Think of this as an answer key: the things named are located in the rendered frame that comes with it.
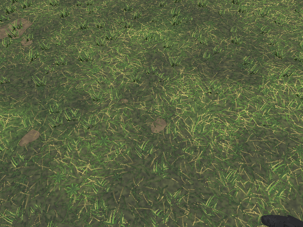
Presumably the robot right hand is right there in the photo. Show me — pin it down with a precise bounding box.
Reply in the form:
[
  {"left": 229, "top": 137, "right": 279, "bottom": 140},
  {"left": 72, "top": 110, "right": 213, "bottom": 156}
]
[{"left": 261, "top": 215, "right": 303, "bottom": 227}]

